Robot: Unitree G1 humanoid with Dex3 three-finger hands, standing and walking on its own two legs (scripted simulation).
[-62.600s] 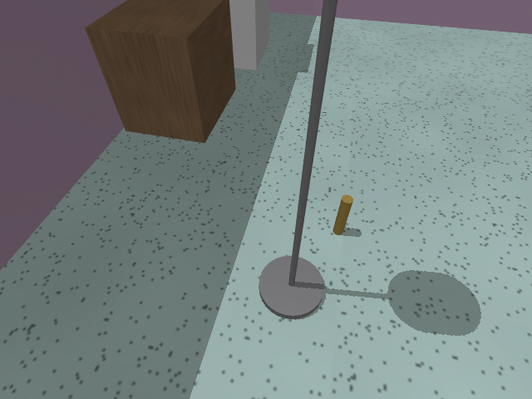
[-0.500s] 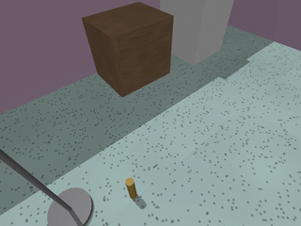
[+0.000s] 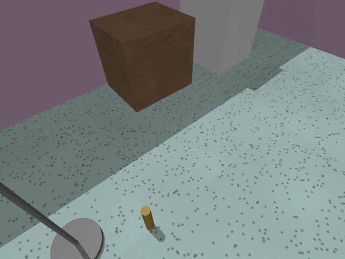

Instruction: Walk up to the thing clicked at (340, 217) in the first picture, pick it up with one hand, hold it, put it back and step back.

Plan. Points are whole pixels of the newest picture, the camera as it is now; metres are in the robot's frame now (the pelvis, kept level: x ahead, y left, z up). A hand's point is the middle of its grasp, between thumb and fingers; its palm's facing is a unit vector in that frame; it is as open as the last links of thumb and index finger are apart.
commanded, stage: stand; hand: left
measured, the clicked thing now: (148, 218) +0.44 +0.16 -0.67
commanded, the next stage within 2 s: step back in 0.18 s
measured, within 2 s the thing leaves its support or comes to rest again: neither
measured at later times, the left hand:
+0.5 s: hand out of the picture +0.09 +0.31 -0.18, palm faces -0.03 -0.93 -0.37, open 7.4 cm
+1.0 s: hand out of the picture -0.04 +0.32 -0.17, palm faces -0.13 -0.91 -0.40, open 7.4 cm
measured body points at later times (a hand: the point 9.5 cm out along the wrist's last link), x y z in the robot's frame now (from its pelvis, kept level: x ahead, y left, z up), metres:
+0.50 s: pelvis -0.05 +0.05 -0.03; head +0.02 +0.07 +0.42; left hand +0.09 +0.36 -0.15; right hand +0.02 -0.28 -0.14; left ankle -0.06 +0.15 -0.75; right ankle +0.01 -0.11 -0.75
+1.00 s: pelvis -0.16 +0.06 -0.03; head -0.11 +0.05 +0.41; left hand -0.03 +0.37 -0.15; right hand -0.08 -0.26 -0.15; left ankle -0.06 +0.14 -0.75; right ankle -0.20 -0.05 -0.75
